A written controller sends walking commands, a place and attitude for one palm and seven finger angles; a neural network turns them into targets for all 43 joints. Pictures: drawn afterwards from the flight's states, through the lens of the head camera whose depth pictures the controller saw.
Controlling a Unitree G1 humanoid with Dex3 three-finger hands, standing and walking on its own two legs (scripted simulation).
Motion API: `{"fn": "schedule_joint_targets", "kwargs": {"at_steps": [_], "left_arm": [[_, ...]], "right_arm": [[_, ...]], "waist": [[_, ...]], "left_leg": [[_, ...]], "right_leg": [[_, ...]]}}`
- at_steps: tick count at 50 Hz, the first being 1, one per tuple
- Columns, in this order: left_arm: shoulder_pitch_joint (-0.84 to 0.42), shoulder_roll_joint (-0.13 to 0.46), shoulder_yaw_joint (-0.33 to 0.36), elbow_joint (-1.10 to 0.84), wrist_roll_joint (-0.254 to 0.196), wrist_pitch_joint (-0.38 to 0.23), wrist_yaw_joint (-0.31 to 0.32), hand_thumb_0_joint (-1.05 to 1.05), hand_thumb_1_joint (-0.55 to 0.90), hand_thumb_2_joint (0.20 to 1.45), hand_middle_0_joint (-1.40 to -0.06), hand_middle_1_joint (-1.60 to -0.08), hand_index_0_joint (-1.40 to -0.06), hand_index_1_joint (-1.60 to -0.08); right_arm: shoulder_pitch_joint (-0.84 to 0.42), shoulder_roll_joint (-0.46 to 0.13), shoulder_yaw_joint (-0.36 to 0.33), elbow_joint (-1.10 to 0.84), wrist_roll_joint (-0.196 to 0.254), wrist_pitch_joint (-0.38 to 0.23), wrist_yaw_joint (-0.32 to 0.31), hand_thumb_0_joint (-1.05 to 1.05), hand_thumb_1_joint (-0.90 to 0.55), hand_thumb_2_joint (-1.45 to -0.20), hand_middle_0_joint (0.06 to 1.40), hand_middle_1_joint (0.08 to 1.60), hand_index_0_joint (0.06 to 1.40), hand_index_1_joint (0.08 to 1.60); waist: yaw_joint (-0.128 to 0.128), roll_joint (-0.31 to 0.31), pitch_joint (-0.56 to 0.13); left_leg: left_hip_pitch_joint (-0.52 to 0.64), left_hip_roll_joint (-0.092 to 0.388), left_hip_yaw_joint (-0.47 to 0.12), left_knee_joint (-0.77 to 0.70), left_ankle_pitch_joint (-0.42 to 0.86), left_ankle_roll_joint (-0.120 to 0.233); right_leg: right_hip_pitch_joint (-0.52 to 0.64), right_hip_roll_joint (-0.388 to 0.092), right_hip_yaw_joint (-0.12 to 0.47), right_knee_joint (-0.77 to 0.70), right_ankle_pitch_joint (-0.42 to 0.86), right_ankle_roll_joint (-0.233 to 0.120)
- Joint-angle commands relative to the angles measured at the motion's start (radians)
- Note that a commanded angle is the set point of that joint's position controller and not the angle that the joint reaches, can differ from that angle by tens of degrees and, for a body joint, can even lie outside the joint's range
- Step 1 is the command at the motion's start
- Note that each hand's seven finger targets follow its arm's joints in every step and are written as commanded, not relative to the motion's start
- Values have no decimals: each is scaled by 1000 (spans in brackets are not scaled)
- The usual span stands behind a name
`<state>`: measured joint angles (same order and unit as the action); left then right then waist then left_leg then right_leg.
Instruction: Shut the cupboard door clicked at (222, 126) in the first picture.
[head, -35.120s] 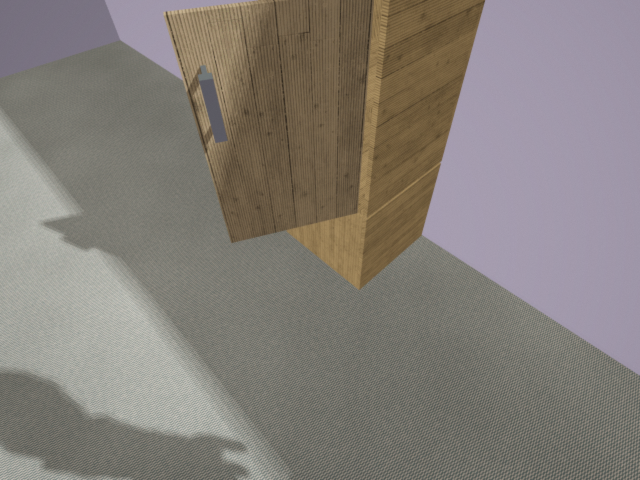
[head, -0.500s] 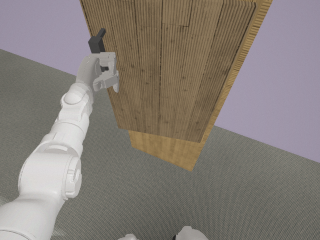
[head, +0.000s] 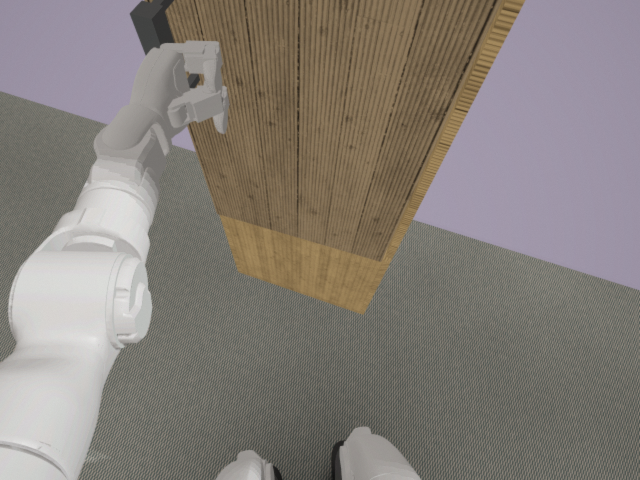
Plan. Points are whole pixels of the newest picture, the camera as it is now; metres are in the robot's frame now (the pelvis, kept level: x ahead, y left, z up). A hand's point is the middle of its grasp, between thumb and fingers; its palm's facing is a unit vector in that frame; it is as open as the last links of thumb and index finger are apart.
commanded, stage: push the door shut along its arc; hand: left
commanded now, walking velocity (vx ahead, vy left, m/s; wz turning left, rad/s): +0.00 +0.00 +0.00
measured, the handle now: (173, 52) +0.61 +0.11 +0.13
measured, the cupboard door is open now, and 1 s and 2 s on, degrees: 2 0 0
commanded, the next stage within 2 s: pull the fist back off the door in 0.60 s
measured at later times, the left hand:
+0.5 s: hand (248, 73) +0.56 +0.02 +0.14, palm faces -0.44 -0.90 +0.00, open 3.0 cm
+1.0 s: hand (272, 74) +0.56 +0.00 +0.13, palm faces +0.01 -1.00 -0.06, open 3.1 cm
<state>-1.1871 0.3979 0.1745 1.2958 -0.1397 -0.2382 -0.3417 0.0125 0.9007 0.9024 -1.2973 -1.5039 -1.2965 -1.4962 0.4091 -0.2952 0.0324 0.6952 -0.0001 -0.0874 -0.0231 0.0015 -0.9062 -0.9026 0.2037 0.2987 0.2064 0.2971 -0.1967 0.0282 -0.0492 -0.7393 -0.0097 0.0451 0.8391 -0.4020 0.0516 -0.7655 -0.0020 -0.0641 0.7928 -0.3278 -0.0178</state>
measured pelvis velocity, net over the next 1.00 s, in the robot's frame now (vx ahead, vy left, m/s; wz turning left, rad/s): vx -0.01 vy -0.01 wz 0.02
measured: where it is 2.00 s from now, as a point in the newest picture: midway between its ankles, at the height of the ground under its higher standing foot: outside the picture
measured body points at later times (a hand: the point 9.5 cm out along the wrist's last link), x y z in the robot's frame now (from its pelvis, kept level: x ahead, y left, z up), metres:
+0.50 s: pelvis +0.01 -0.01 -0.01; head +0.16 -0.01 +0.42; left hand +0.58 +0.07 +0.14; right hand -0.04 -0.28 -0.11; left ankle +0.00 +0.08 -0.70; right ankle +0.02 -0.11 -0.70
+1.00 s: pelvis -0.01 -0.01 -0.02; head +0.13 +0.00 +0.41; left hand +0.56 +0.05 +0.14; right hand -0.04 -0.26 -0.13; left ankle -0.01 +0.08 -0.70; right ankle +0.02 -0.11 -0.70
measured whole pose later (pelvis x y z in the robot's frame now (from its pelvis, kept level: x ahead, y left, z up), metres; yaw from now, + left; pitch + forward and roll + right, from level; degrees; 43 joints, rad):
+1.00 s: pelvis -0.01 -0.01 -0.02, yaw +1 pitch +23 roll -2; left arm -1.40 0.26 0.21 1.44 0.08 -0.28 0.27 0.01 0.86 0.99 -1.30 -1.50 -1.32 -1.50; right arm 0.42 -0.25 0.02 0.70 -0.10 -0.09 0.10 0.00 -0.91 -0.90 0.20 0.30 0.21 0.30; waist -0.27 0.05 -0.11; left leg -0.93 0.00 0.00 0.95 -0.42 0.03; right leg -0.94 0.00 -0.11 0.88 -0.35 -0.04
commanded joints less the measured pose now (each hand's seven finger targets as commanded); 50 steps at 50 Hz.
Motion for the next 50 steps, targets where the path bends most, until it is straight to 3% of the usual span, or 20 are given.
{"fn": "schedule_joint_targets", "kwargs": {"at_steps": [1, 4, 7, 8, 10, 12, 13, 17, 20, 21, 23, 28, 35, 36, 37, 39, 42, 44, 46, 50], "left_arm": [[-614, 157, 26, -245, -3, -62, -14, 0, 900, 900, -1300, -1500, -1300, -1500], [-608, 155, 26, -194, -5, -49, -25, 0, 900, 900, -1300, -1500, -1300, -1500], [-642, 161, 23, -195, -3, -37, -37, 0, 900, 900, -1300, -1500, -1300, -1500], [-643, 191, 46, -179, -2, -30, -37, 0, 900, 900, -1300, -1500, -1300, -1500], [-678, 242, 80, -205, 2, -36, -39, 0, 900, 900, -1300, -1500, -1300, -1500], [-653, 218, 62, -194, 7, -35, -48, 0, 900, 900, -1300, -1500, -1300, -1500], [-634, 250, 85, -159, 14, -29, -48, 0, 900, 900, -1300, -1500, -1300, -1500], [-674, 188, 31, -149, 30, -18, -51, 0, 900, 900, -1300, -1500, -1300, -1500], [-722, 207, 49, -182, 27, -16, -55, 0, 900, 900, -1300, -1500, -1300, -1500], [-725, 179, 28, -184, 26, -14, -61, 0, 900, 900, -1300, -1500, -1300, -1500], [-748, 153, 10, -161, 21, -2, -66, 0, 900, 900, -1300, -1500, -1300, -1500], [-822, 102, -32, -141, 19, 5, -73, 0, 900, 900, -1300, -1500, -1300, -1500], [-900, 7, -99, -150, 4, 1, -82, 0, 900, 900, -1300, -1500, -1300, -1500], [-936, 53, 105, -143, -55, 25, 136, 0, 900, 900, -1300, -1500, -1300, -1500], [-883, -13, 66, -105, -22, 40, 253, 0, 900, 900, -1300, -1500, -1300, -1500], [-859, -62, 89, -106, 23, 17, 420, 0, 900, 900, -1300, -1500, -1300, -1500], [-911, -121, 59, -159, 133, -68, 615, 0, 900, 900, -1300, -1500, -1300, -1500], [-922, -79, 35, -148, 216, -119, 643, 0, 900, 900, -1300, -1500, -1300, -1500], [-893, -79, -4, -109, 257, -135, 625, 0, 900, 900, -1300, -1500, -1300, -1500], [-828, -33, 15, -79, 217, -104, 563, 0, 900, 900, -1300, -1500, -1300, -1500]], "right_arm": [[170, -177, -69, -41, -2, -9, -15, 0, -900, -900, 200, 300, 200, 300], [182, -180, -69, -39, -2, -1, -19, 0, -900, -900, 200, 300, 200, 300], [177, -181, -68, -37, -5, 2, -17, 0, -900, -900, 200, 300, 200, 300], [185, -184, -68, -37, -6, 5, -19, 0, -900, -900, 200, 300, 200, 300], [188, -186, -66, -41, -10, 5, -23, 0, -900, -900, 200, 300, 200, 300], [184, -180, -68, -43, -10, 6, -21, 0, -900, -900, 200, 300, 200, 300], [194, -183, -67, -42, -10, 12, -22, 0, -900, -900, 200, 300, 200, 300], [202, -183, -71, -36, -12, 24, -21, 0, -900, -900, 200, 300, 200, 300], [213, -186, -75, -35, -19, 26, -21, 0, -900, -900, 200, 300, 200, 300], [212, -183, -76, -34, -18, 26, -21, 0, -900, -900, 200, 300, 200, 300], [214, -181, -76, -18, -18, 26, -25, 0, -900, -900, 200, 300, 200, 300], [211, -180, -74, 16, -22, 18, -31, 0, -900, -900, 200, 300, 200, 300], [195, -177, -73, 64, -24, -10, -38, 0, -900, -900, 200, 300, 200, 300], [232, -147, -60, 33, -35, -25, -16, 0, -900, -900, 200, 300, 200, 300], [240, -143, -58, 35, -45, -29, 10, 0, -900, -900, 200, 300, 200, 300], [272, -142, -73, 32, -69, -27, 44, 0, -900, -900, 200, 300, 200, 300], [272, -130, -80, 31, -108, -26, 96, 0, -900, -900, 200, 300, 200, 300], [287, -140, -86, 32, -118, -19, 113, 0, -900, -900, 200, 300, 200, 300], [274, -145, -91, 22, -110, -11, 123, 0, -900, -900, 200, 300, 200, 300], [265, -155, -86, -8, -83, 6, 110, 0, -900, -900, 200, 300, 200, 300]], "waist": [[-58, 63, -531], [-75, 27, -504], [-79, 51, -515], [-81, 18, -507], [-75, 60, -551], [-74, 56, -559], [-74, 35, -541], [-101, 58, -529], [-101, 87, -590], [-105, 76, -596], [-127, 47, -548], [-157, 75, -526], [-184, 130, -546], [-145, 224, -554], [-149, 193, -549], [-168, 59, -533], [-164, 114, -568], [-176, 113, -561], [-175, 112, -557], [-144, 98, -565]], "left_leg": [[358, 7, -120, -55, 398, -21], [342, 7, -119, -47, 411, -16], [334, 4, -114, -40, 389, -17], [303, 3, -112, -39, 377, -13], [308, -2, -105, -32, 398, -12], [303, -3, -101, -24, 416, -13], [276, -2, -99, -22, 408, -12], [296, 1, -103, -10, 422, -12], [337, -1, -102, -1, 461, -11], [341, -2, -106, 1, 464, -10], [307, -3, -99, 4, 425, -5], [314, -7, -104, 14, 380, -1], [407, 3, -129, 30, 402, 0], [323, 26, -149, 35, 375, -32], [297, 27, -156, 26, 335, -38], [260, 28, -166, 20, 342, -34], [244, 18, -150, 36, 315, -40], [243, 13, -150, 40, 312, -37], [233, 6, -139, 27, 246, -32], [235, 3, -137, -22, 204, -32]], "right_leg": [[139, 35, 37, -56, 324, -7], [133, 39, 28, -52, 337, -8], [127, 39, 34, -55, 331, -6], [147, 40, 36, -54, 337, -5], [169, 39, 44, -47, 366, -7], [176, 40, 42, -40, 393, -8], [181, 40, 42, -40, 389, -7], [118, 42, 36, -34, 384, -5], [124, 47, 35, -28, 409, -8], [122, 47, 33, -26, 413, -8], [110, 48, 33, -38, 401, -3], [52, 49, 27, -45, 344, -5], [-78, 55, 2, -21, 281, -10], [-64, 38, 27, -36, 259, -4], [-61, 37, 24, -32, 231, 5], [-32, 36, 15, -35, 242, 17], [-60, 31, 17, -18, 218, 19], [-71, 28, 14, -7, 206, 14], [-59, 29, 23, -17, 174, 10], [20, 32, 28, -40, 169, 3]]}}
